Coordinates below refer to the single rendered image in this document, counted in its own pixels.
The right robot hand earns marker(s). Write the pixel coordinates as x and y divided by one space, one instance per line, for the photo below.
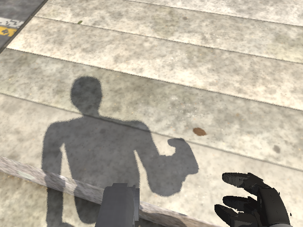
266 211

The left robot thigh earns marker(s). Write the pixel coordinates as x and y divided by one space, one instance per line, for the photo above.
119 206

